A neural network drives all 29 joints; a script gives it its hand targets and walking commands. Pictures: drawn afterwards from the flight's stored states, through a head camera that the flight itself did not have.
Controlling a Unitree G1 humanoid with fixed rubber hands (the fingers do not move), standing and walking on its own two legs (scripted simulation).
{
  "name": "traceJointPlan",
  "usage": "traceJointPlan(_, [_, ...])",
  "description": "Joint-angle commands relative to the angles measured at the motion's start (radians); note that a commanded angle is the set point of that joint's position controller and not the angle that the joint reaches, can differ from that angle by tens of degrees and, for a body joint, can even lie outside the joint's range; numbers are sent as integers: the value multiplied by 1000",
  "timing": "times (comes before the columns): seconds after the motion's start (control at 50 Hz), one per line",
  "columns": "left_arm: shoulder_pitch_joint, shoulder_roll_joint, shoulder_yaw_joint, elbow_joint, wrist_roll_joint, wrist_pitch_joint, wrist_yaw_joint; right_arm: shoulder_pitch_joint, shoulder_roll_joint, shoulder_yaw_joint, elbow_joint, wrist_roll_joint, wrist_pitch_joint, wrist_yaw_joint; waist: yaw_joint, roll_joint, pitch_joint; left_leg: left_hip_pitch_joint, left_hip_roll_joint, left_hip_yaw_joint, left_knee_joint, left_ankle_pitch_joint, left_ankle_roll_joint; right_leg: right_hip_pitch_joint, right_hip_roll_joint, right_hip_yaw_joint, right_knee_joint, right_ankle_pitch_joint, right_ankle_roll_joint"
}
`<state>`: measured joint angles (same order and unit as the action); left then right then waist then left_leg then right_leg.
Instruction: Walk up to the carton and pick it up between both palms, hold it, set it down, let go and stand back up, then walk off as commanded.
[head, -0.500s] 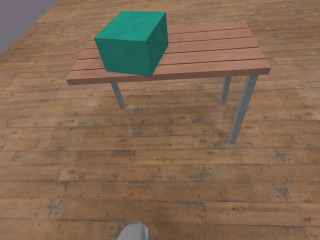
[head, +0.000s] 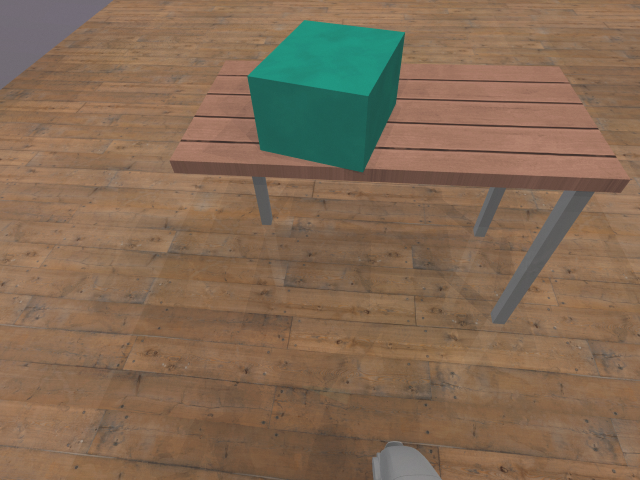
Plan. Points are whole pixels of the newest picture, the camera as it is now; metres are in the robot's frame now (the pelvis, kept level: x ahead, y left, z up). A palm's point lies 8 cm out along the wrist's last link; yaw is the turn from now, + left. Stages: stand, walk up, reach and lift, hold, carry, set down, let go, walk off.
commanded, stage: walk up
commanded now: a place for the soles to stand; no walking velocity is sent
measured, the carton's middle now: (331, 91) +0.91 -0.04 +0.01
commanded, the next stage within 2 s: none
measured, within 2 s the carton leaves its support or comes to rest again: neither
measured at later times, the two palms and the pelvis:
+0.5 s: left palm out of the picture +0.11 +0.32 -0.07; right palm out of the picture +0.06 -0.31 -0.12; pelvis +0.02 +0.00 +0.00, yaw -3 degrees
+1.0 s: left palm out of the picture +0.12 +0.33 -0.08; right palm out of the picture +0.11 -0.29 -0.09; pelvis +0.01 +0.03 +0.00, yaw -6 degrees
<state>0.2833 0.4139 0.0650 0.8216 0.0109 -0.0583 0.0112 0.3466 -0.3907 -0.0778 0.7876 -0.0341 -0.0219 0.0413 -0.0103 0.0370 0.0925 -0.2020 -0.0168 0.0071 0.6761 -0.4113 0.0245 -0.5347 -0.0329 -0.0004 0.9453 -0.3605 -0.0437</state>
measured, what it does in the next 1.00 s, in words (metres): steps on the spot: right foot, then left foot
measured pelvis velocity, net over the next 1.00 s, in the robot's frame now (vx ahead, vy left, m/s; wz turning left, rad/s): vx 0.01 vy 0.03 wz -0.10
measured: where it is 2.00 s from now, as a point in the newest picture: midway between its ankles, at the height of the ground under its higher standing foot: outside the picture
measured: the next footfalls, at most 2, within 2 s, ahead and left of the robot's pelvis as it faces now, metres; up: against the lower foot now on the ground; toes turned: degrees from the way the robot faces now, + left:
right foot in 0.10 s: +0.16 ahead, -0.11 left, +0.00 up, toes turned -3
left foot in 0.56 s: +0.10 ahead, +0.15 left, +0.00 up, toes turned -5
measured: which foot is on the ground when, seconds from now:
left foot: down 0.00-0.10, up 0.12-0.54, down 0.56-1.00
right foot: up 0.00-0.08, down 0.10-0.58, up 0.60-0.80, down 0.82-1.00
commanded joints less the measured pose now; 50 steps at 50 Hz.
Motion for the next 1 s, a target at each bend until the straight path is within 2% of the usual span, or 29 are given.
traceJointPlan(0.0, [32, 161, 21, -23, -6, -26, 18, -71, -233, -54, -129, 11, -20, -38, -5, 89, 23, -121, 245, -108, -155, 618, 178, 139, -12, -68, -198, 183, -4])
traceJointPlan(0.02, [90, 151, 25, -4, -8, -32, 23, -117, -235, -44, -127, 14, -16, -41, 36, 95, -12, -134, 209, -68, -59, 667, 151, 263, 5, -68, -279, 259, -1])
traceJointPlan(0.04, [147, 170, 36, 26, -3, -40, 27, -125, -210, -40, -136, 25, -15, -44, 70, 3, -64, -117, 155, -23, 99, 681, 119, 366, 52, -123, -364, 377, -8])
traceJointPlan(0.06, [205, 202, 47, 31, 8, -48, 29, -85, -175, -32, -123, 30, -16, -42, 104, -104, -138, -105, 119, -17, 285, 558, 92, 449, 24, -55, -454, 422, -19])
traceJointPlan(0.08, [219, 268, 67, 19, 10, -58, 38, -37, -139, -15, -127, 38, -11, -39, 100, -231, -198, -277, 38, 4, 431, 192, 36, 589, -173, 266, -459, 572, -88])
traceJointPlan(0.1, [161, 294, 61, -11, 5, -49, 35, 27, -136, -10, -93, 44, 3, -46, 28, -200, -209, -304, -2, -61, 440, -124, 12, 536, -322, 575, -533, 460, -140])
traceJointPlan(0.12, [83, 286, 51, -31, 5, -47, 33, 11, -194, -23, -59, 37, 21, -54, 25, -93, -158, -274, 35, -106, 411, -200, 23, 435, -345, 576, -563, 288, -213])
traceJointPlan(0.14, [31, 281, 49, -34, 6, -42, 32, -5, -208, -23, -42, 26, 26, -53, 4, -88, -144, -296, 47, -98, 389, -226, 34, 404, -330, 549, -586, 131, -211])
traceJointPlan(0.16, [29, 265, 52, -33, 10, -37, 32, -38, -212, -30, -38, 19, 33, -50, 6, -59, -73, -312, 61, -95, 376, -191, 23, 337, -278, 481, -619, -21, -141])
traceJointPlan(0.24, [-31, 228, 47, -38, 14, -26, 28, -20, -199, -34, 14, 15, 58, -28, -7, -128, -53, -225, 48, -62, 284, -19, 4, 179, -154, 341, -702, -315, -4])
traceJointPlan(0.26, [-53, 236, 49, -46, 16, -24, 22, -40, -190, -39, 17, 15, 61, -31, 3, -166, -52, -207, 62, -48, 276, 1, -1, 151, -163, 317, -702, -278, -45])
traceJointPlan(0.28, [-54, 230, 56, -42, 10, -19, 21, -40, -193, -40, 27, 18, 62, -28, 0, -126, -46, -198, 63, -50, 266, 18, -11, 140, -147, 306, -718, -278, -16])
traceJointPlan(0.36, [-74, 229, 56, -72, 22, 4, 7, -54, -197, -40, 17, 22, 56, -36, 20, -195, -82, -206, 58, -16, 214, -27, -17, 163, -144, 279, -696, -328, -77])
traceJointPlan(0.44, [-83, 252, 64, -74, 26, 31, 2, -30, -184, -42, 5, 20, 38, -42, 28, -184, -81, -121, 40, 8, 84, -96, 1, 155, -182, 321, -649, -232, -101])
traceJointPlan(0.5, [-108, 216, 54, -76, 11, 55, -5, 41, -177, -44, 32, 13, 13, -52, -12, -148, -109, 15, 32, 7, -160, 38, 25, 141, -133, 239, -528, -149, -60])
traceJointPlan(0.52, [-96, 180, 42, -80, 2, 59, -2, 29, -185, -43, 25, -2, 7, -59, -1, -72, -47, -7, 81, -79, -264, -13, 41, 102, -89, 197, -430, -120, -39])
traceJointPlan(0.54, [-94, 122, 26, -84, -14, 61, -2, 2, -228, -48, 4, -20, -3, -64, 4, 81, -34, -46, 239, -360, -394, -170, 90, 37, -2, 180, -257, -107, -12])
traceJointPlan(0.56, [-73, 118, 21, -59, -24, 58, -1, -102, -273, -55, -26, -17, -15, -70, 25, 126, 35, -116, 343, -500, -474, -305, 111, -7, 94, 89, -133, -113, 18])
traceJointPlan(0.58, [-88, 161, 31, -33, -16, 54, 0, -172, -282, -53, -50, -15, -23, -69, 25, 73, 78, -183, 382, -490, -470, -244, 125, 30, 72, 145, -92, -100, 23])
traceJointPlan(0.62, [-44, 184, 40, -11, -19, 54, -10, -179, -242, -37, -48, -9, -31, -64, 41, 51, 60, -181, 267, -306, -381, 40, 102, 115, 71, 158, -63, -50, 17])
traceJointPlan(0.7, [-55, 150, 19, -30, -12, 38, -5, -128, -236, -43, -54, -8, -21, -62, 0, 128, -29, 8, 231, -186, -223, 375, 116, 107, 64, 25, -189, -90, 26])
traceJointPlan(0.74, [-74, 149, 18, -43, -11, 22, 3, -65, -234, -44, -50, 0, -18, -64, -22, 124, -84, 144, 218, -135, -82, 785, 82, 126, 67, -28, -325, 11, 18])
traceJointPlan(0.76, [-42, 155, 14, -37, -6, 11, 9, -82, -246, -41, -58, 14, -13, -63, -3, 108, -138, 131, 215, -99, -28, 828, 72, 221, 58, -36, -410, 143, 7])
traceJointPlan(0.8, [20, 193, 30, -31, 6, -3, 19, -117, -208, -35, -65, 24, -12, -66, 28, 52, -191, 4, 160, -49, 119, 712, 35, 403, 8, 92, -406, 422, -55])
traceJointPlan(0.82, [75, 251, 47, -16, 12, -11, 26, -127, -174, -23, -86, 31, -12, -66, 49, -45, -244, -160, 78, -26, 239, 466, 6, 532, -147, 351, -397, 603, -132])
traceJointPlan(0.84, [64, 272, 50, -21, 4, -11, 27, -150, -161, -25, -82, 36, -4, -68, 47, -107, -226, -244, 21, -39, 292, 60, -6, 551, -246, 514, -411, 677, -248])
traceJointPlan(0.86, [59, 261, 45, -25, 8, -15, 25, -158, -166, -21, -78, 30, 6, -71, 35, -127, -182, -284, 33, -58, 255, -268, 13, 531, -296, 539, -445, 672, -278])
traceJointPlan(0.92, [-7, 240, 35, -33, 21, -12, 22, -167, -173, -23, -39, 20, -1, -54, 11, -161, -56, -238, 71, -53, 131, -214, 27, 347, -232, 407, -487, 485, -209])
traceJointPlan(0.98, [-127, 206, 22, -68, 17, 2, 10, -98, -153, -33, 13, 20, -8, -44, -33, -200, -114, 36, 32, 8, -126, 114, 15, 183, -107, 259, -448, 323, -106])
